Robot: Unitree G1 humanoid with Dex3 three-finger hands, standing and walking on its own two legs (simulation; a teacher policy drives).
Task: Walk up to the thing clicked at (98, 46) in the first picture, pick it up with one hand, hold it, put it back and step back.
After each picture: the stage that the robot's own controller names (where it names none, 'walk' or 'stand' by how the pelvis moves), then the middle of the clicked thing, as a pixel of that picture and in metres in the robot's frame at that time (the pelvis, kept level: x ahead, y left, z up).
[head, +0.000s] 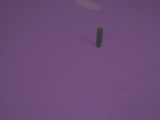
stand; (99, 38) +1.45 -0.16 -0.65
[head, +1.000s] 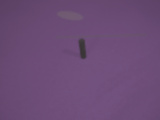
walk; (82, 49) +1.33 +0.14 -0.63
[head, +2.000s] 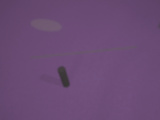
walk; (64, 77) +0.84 +0.29 -0.64
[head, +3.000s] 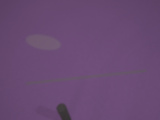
walk; (64, 114) +0.50 +0.25 -0.65
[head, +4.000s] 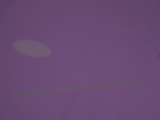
stand; out of the picture +0.39 +0.22 -0.65
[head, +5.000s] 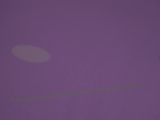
stand; out of the picture +0.36 +0.23 -0.65
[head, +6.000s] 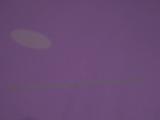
stand; out of the picture +0.32 +0.19 -0.64
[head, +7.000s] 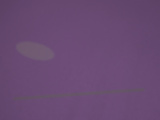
stand; out of the picture +0.32 +0.23 -0.66
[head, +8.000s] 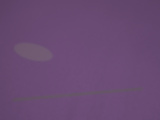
stand; out of the picture +0.33 +0.23 -0.66
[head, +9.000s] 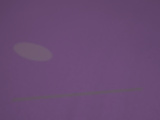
stand; out of the picture +0.32 +0.22 -0.66
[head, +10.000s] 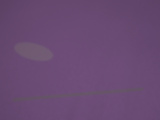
go down; out of the picture +0.32 +0.22 -0.66
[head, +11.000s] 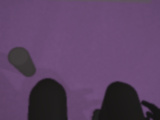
go down; (24, 64) +0.39 +0.26 -0.26
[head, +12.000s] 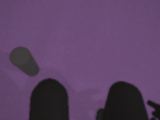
approach; (27, 64) +0.39 +0.27 -0.26
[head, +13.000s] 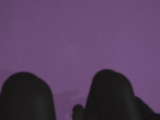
close in; out of the picture +0.37 +0.30 -0.16
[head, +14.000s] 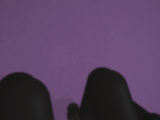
close; out of the picture +0.37 +0.30 -0.15
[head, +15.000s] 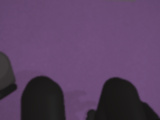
lift; (0, 75) +0.31 +0.28 -0.06
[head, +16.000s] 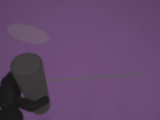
lift; (35, 89) +0.30 +0.17 +0.07
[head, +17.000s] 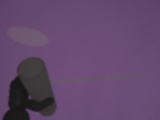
hold; (41, 91) +0.31 +0.16 +0.04
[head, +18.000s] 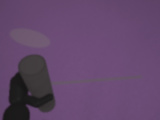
hold; (40, 88) +0.32 +0.17 +0.04
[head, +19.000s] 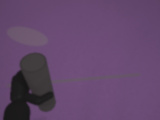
hold; (41, 86) +0.33 +0.16 +0.03
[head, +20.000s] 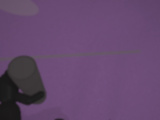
crouch; (31, 84) +0.34 +0.19 -0.02
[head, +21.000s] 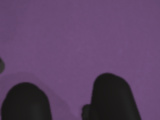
lower; out of the picture +0.42 +0.28 -0.11
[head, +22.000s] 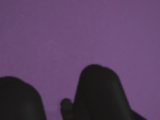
lower; out of the picture +0.40 +0.30 -0.16
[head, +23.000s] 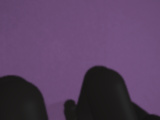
lower; out of the picture +0.37 +0.31 -0.16
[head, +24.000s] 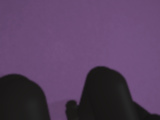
lower; out of the picture +0.36 +0.31 -0.15
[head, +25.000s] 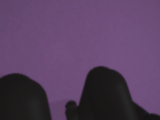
lower; out of the picture +0.36 +0.31 -0.15
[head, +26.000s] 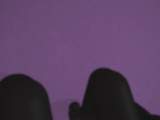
open; out of the picture +0.37 +0.31 -0.15
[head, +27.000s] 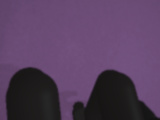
stand; out of the picture +0.35 +0.30 -0.17
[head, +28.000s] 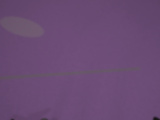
stand; out of the picture +0.32 +0.22 -0.54
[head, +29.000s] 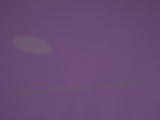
stand; out of the picture +0.31 +0.23 -0.60
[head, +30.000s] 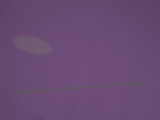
stand; out of the picture +0.32 +0.22 -0.60
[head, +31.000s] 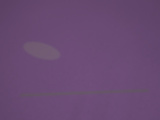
stand; out of the picture +0.34 +0.20 -0.65
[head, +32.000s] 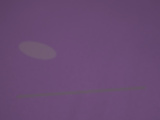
stand; out of the picture +0.32 +0.22 -0.66
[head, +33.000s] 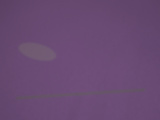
stand; out of the picture +0.31 +0.22 -0.66
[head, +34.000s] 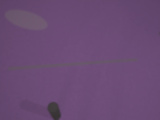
walk; (54, 111) +0.38 +0.19 -0.64
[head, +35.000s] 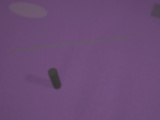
walk; (55, 79) +0.65 +0.27 -0.62
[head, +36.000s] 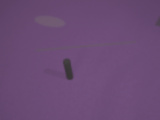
stand; (68, 69) +0.95 +0.24 -0.64
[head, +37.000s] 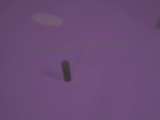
stand; (66, 71) +0.90 +0.21 -0.65
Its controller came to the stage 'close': yes
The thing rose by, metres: 0.68
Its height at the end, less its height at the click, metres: +0.00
